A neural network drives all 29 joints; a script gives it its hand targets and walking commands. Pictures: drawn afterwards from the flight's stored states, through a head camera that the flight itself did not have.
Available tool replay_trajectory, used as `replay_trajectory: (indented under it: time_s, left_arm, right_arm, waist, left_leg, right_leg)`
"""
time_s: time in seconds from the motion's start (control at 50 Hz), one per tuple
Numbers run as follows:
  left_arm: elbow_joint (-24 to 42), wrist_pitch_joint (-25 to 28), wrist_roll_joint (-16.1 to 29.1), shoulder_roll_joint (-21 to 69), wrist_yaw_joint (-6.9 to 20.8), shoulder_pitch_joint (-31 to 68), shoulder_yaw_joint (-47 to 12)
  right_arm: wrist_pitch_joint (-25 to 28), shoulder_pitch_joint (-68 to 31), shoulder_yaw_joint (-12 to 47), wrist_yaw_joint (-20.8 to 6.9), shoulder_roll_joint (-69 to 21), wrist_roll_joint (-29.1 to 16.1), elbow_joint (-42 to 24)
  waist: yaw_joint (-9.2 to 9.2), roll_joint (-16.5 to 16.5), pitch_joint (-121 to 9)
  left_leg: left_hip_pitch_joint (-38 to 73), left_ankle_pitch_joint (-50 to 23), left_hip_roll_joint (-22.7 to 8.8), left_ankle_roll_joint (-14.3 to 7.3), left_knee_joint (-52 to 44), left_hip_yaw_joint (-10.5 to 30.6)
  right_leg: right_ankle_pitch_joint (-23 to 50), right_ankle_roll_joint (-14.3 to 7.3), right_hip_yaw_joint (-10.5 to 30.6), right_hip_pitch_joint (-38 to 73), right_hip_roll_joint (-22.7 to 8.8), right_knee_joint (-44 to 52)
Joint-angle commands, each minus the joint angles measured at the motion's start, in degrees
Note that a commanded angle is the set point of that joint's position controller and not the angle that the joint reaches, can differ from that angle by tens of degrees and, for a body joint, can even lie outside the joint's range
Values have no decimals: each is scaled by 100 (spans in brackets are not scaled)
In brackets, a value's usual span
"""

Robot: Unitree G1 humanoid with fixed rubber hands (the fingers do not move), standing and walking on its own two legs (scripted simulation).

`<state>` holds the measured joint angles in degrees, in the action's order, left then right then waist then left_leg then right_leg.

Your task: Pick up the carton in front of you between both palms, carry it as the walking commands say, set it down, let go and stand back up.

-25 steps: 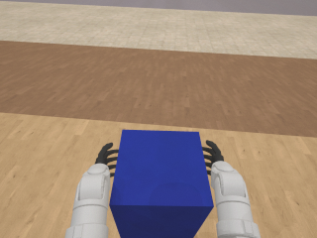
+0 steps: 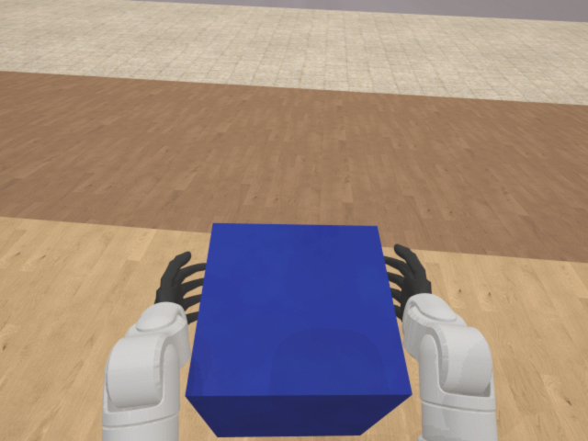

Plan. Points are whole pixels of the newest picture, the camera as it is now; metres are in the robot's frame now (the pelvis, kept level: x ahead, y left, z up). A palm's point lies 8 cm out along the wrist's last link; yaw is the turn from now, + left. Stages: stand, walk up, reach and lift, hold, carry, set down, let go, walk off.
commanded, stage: carry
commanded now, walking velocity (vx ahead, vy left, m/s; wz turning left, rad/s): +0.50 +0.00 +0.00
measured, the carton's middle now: (292, 338) +0.26 +0.01 +0.03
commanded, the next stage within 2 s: none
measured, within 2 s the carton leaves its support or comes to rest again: neither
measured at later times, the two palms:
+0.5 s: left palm (210, 187) +0.50 +0.15 +0.11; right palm (380, 183) +0.53 -0.15 +0.10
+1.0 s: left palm (230, 103) +0.84 +0.15 +0.11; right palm (354, 104) +0.84 -0.15 +0.11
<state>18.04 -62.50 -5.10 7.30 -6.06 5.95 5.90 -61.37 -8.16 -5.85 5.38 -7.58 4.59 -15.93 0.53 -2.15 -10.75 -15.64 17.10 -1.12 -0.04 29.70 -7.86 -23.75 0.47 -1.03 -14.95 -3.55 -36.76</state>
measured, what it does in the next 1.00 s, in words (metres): walks ahead: right foot, then left foot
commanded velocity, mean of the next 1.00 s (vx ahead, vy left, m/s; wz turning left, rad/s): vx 0.50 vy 0.00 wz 0.00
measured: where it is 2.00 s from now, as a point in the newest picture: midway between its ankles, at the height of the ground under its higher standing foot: (293, 232)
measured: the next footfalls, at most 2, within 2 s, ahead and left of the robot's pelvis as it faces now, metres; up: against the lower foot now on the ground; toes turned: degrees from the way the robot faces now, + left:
right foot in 0.18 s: +0.17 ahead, -0.10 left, +0.00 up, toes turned -8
left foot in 0.58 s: +0.53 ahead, +0.09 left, +0.00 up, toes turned +11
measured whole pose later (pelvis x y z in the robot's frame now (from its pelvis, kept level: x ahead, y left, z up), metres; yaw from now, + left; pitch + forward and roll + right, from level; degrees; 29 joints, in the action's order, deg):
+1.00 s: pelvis +0.62 +0.01 +0.01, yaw -2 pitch +4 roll -1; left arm 33.4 -67.0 -3.1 7.8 -7.1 -5.2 1.8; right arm -65.3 3.9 -1.7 6.7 -7.7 2.0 -31.4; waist -0.6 0.1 -7.5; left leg 1.8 18.4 -1.0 -1.6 13.0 -12.6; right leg -3.7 -0.1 -9.6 -34.2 -5.8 -35.0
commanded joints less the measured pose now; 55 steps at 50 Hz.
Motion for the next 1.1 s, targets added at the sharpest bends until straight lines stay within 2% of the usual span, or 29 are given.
replay_trajectory:
  time_s: [0.0,0.02,0.04,0.06,0.1,0.14,0.16,0.18,0.2,0.22,0.24,0.28,0.32,0.4,0.48,0.54,0.56,0.58,0.6,0.62,0.66,0.68,0.7,0.74,0.8,0.88,1.0,1.06,1.08]
  left_arm:
    - [1141,-290,1826,4474,592,2615,-3910]
    - [1229,-346,1907,4515,570,2519,-3924]
    - [1317,-390,1976,4610,559,2365,-3903]
    - [1425,-415,2012,4704,545,2147,-3907]
    - [1526,-437,1957,4648,456,1946,-3813]
    - [1532,-442,1800,4452,324,1539,-3631]
    - [1517,-467,1674,4244,237,1221,-3484]
    - [1453,-476,1532,4040,142,1136,-3351]
    - [1517,-509,1475,3916,66,1274,-3274]
    - [1694,-548,1524,3871,38,1406,-3304]
    - [1763,-570,1583,3928,30,1483,-3398]
    - [1952,-576,1755,4074,84,1718,-3616]
    - [1979,-570,1919,4153,200,1788,-3852]
    - [1953,-558,2076,4052,430,1582,-4053]
    - [1807,-551,1984,3895,502,1352,-3962]
    - [1849,-545,1885,3860,510,1284,-3924]
    - [1849,-540,1842,3823,507,1283,-3909]
    - [1837,-551,1794,3763,503,1367,-3893]
    - [1929,-566,1812,3812,517,1347,-3932]
    - [1893,-534,1827,3973,537,1391,-3996]
    - [1718,-431,1756,4467,615,1360,-3987]
    - [1597,-363,1698,4671,644,1340,-3958]
    - [1587,-307,1621,4770,641,1227,-3956]
    - [1374,-207,1426,4821,620,1029,-3910]
    - [1420,-136,1310,4716,549,910,-3964]
    - [1724,-201,1460,4480,453,1016,-4106]
    - [2053,-494,1702,3824,323,1187,-4014]
    - [2046,-590,1725,3624,264,1073,-3866]
    - [2029,-606,1718,3584,249,1047,-3794]
  right_arm:
    - [-336,-1515,3540,-449,-4732,-1413,-626]
    - [-410,-1463,3525,-379,-4747,-1422,-878]
    - [-464,-1468,3579,-332,-4816,-1478,-1129]
    - [-500,-1464,3659,-306,-4877,-1564,-1418]
    - [-559,-1634,3764,-266,-4731,-1719,-1735]
    - [-612,-1470,3861,-225,-4454,-1849,-1913]
    - [-646,-1328,3882,-176,-4205,-1907,-2032]
    - [-716,-1559,3831,-147,-3937,-1922,-2153]
    - [-776,-1755,3875,-141,-3797,-2029,-2182]
    - [-799,-1656,3898,-141,-3822,-2094,-2086]
    - [-808,-1597,3852,-152,-3866,-2087,-1982]
    - [-776,-1278,3685,-167,-4059,-1931,-1738]
    - [-720,-1060,3579,-164,-4185,-1688,-1572]
    - [-639,-616,3514,-127,-4250,-1321,-1489]
    - [-638,-720,3648,-135,-4138,-1305,-1697]
    - [-626,-707,3735,-186,-4140,-1415,-1735]
    - [-625,-708,3739,-217,-4114,-1421,-1743]
    - [-630,-653,3718,-241,-4085,-1404,-1696]
    - [-594,-777,3778,-276,-4063,-1490,-1604]
    - [-595,-791,3871,-347,-4309,-1618,-1692]
    - [-504,-1092,4077,-486,-4764,-1793,-1781]
    - [-455,-1224,4164,-543,-4921,-1833,-1772]
    - [-425,-1148,4189,-586,-4945,-1840,-1761]
    - [-357,-1103,4223,-657,-4922,-1834,-1666]
    - [-316,-879,4172,-710,-4672,-1808,-1632]
    - [-351,-719,4018,-632,-4298,-1753,-1807]
    - [-584,-634,3746,-349,-3700,-1633,-2017]
    - [-706,-788,3754,-257,-3543,-1684,-2161]
    - [-743,-780,3788,-238,-3506,-1705,-2212]
  waist:
    - [-221,1941,-569]
    - [-237,1390,-353]
    - [-246,967,-405]
    - [-227,843,-379]
    - [-150,1114,-490]
    - [-5,775,-804]
    - [52,253,-1068]
    - [194,-1244,-1014]
    - [186,-1507,-676]
    - [152,-823,-498]
    - [125,-278,-380]
    - [95,140,-482]
    - [92,-122,-338]
    - [82,-410,33]
    - [100,-799,275]
    - [-47,-776,-315]
    - [-148,-535,-634]
    - [-250,210,-833]
    - [-215,1934,-1139]
    - [-181,1359,-928]
    - [-163,473,-773]
    - [-130,259,-699]
    - [-92,347,-703]
    - [-93,637,-606]
    - [-128,861,-296]
    - [-147,986,87]
    - [-182,1024,622]
    - [-18,1065,121]
    - [77,784,-324]
  left_leg:
    - [3183,-2224,-2110,-1265,-1143,3066]
    - [3274,-2804,-2240,-1395,-1089,2990]
    - [3297,-2517,-2200,-1314,-1102,2708]
    - [3068,-2203,-2058,-1077,-1165,2281]
    - [2112,-1789,-1592,-657,-1163,1266]
    - [430,-1274,-1028,-268,-293,108]
    - [-536,-1020,-797,-94,612,-299]
    - [-1655,157,-207,231,2334,-597]
    - [-2768,1295,47,147,3213,9]
    - [-3132,1334,-361,-3,3846,512]
    - [-3207,1189,-543,-67,4055,590]
    - [-3019,496,-789,-38,3454,633]
    - [-2670,85,-584,37,2612,347]
    - [-2321,-655,-252,42,1049,-142]
    - [-1288,-1431,9,-166,150,-605]
    - [481,-1221,432,-261,-130,-1069]
    - [1587,-838,251,-248,-147,-903]
    - [2246,677,-864,-480,-639,925]
    - [2977,1126,-2311,-1354,-1708,3861]
    - [2724,414,-2431,-1450,-1939,3875]
    - [1871,-576,-2081,-1163,-1760,2663]
    - [1521,-641,-1951,-968,-1827,2227]
    - [1288,-412,-1797,-779,-1913,1814]
    - [1089,-311,-1619,-681,-2053,1300]
    - [1204,-383,-1511,-691,-2311,855]
    - [1544,-1266,-1313,-645,-2237,357]
    - [1979,-2543,-1296,-659,-1924,10]
    - [1887,-4321,-1164,-412,-531,-495]
    - [1368,-4182,-930,-237,583,-686]
  right_leg:
    - [-709,-1,-648,-3263,228,-1550]
    - [-1335,-70,-430,-3635,87,-1529]
    - [-1383,-109,-342,-3603,3,-1141]
    - [-883,-128,-421,-3279,-5,-511]
    - [335,-112,-827,-1846,281,374]
    - [1274,-146,-1394,910,637,1201]
    - [1002,-284,-880,2265,274,1200]
    - [50,-714,1864,2533,-1269,2287]
    - [850,-1438,3311,2812,-2013,2455]
    - [1348,-1635,3152,2660,-2195,2275]
    - [2240,-1532,2676,2453,-1999,2111]
    - [1973,-1150,1789,2131,-1740,2383]
    - [2362,-881,1040,1922,-1419,2558]
    - [3304,-726,100,1855,-1031,2570]
    - [4306,-585,-460,1529,-903,2450]
    - [5473,-333,-1162,1360,-695,815]
    - [4694,-225,-1231,709,-524,-221]
    - [3251,-84,-1122,-265,-270,-1623]
    - [437,83,-781,-1743,538,-3329]
    - [-123,-76,-35,-2207,250,-4085]
    - [353,-260,148,-2100,-252,-3982]
    - [602,-269,186,-2000,-388,-3534]
    - [804,-263,136,-1830,-420,-3144]
    - [971,-220,-121,-1719,-346,-2422]
    - [1310,-69,-475,-1991,-293,-1325]
    - [1950,18,-793,-2211,-207,-248]
    - [2093,-179,-1166,-2018,-60,529]
    - [1784,-327,-1654,-416,437,883]
    - [1511,-342,-1666,832,546,957]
